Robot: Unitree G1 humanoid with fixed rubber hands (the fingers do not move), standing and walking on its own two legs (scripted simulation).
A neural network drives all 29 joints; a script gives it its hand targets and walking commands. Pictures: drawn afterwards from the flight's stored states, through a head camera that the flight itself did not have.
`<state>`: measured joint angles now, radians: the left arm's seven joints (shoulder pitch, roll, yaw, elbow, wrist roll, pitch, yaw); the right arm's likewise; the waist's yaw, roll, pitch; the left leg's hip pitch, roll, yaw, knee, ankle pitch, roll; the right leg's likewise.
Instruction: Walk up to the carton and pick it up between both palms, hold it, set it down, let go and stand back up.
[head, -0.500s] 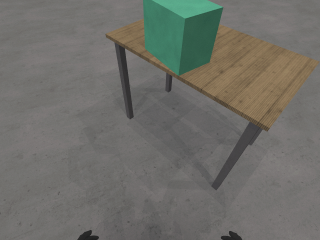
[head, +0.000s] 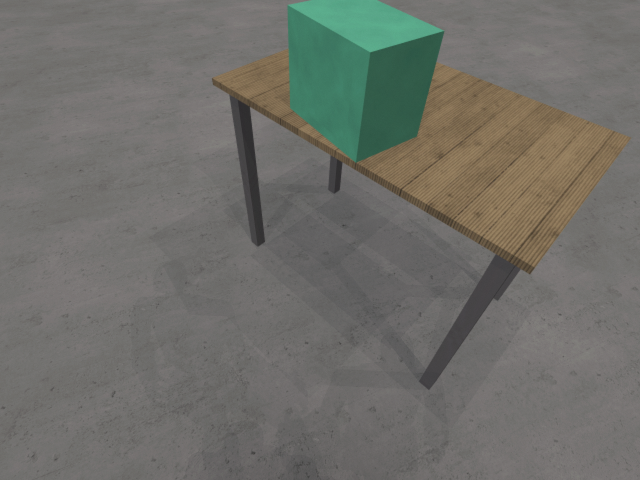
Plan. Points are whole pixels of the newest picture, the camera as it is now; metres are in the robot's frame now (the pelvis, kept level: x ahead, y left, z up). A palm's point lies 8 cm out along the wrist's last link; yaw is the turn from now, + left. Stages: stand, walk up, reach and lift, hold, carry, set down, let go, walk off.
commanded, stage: stand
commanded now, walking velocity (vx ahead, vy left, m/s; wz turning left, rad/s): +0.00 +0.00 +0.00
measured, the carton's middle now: (356, 75) +0.93 -0.07 +0.07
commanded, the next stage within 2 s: none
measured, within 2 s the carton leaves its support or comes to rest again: neither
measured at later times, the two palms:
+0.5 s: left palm out of the picture -0.01 +0.20 -0.14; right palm out of the picture -0.01 -0.20 -0.14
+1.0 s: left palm out of the picture -0.03 +0.20 -0.14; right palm out of the picture -0.02 -0.20 -0.14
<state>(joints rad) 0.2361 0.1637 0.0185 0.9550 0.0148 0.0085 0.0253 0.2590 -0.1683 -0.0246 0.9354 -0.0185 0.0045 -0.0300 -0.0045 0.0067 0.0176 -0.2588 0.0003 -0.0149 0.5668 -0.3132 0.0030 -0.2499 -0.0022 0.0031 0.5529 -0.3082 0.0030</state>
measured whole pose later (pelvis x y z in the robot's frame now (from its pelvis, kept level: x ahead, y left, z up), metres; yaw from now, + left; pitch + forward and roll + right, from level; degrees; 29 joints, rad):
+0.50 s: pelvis +0.00 +0.00 +0.01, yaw +0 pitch -1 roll +0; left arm 0.27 0.10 0.00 1.16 0.01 0.00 0.04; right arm 0.28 -0.12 -0.01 1.13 -0.01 0.00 -0.04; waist 0.00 0.01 0.04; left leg -0.18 0.00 -0.01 0.46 -0.27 0.00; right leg -0.17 -0.01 0.01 0.46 -0.27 0.01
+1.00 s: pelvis +0.00 +0.00 +0.01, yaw +0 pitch -2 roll +0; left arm 0.30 0.09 0.00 1.18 0.01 0.00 0.04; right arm 0.29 -0.11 0.00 1.17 -0.01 -0.01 -0.04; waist 0.00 0.01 0.03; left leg -0.17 -0.01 -0.01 0.45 -0.25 0.01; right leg -0.17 -0.01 0.01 0.45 -0.25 0.01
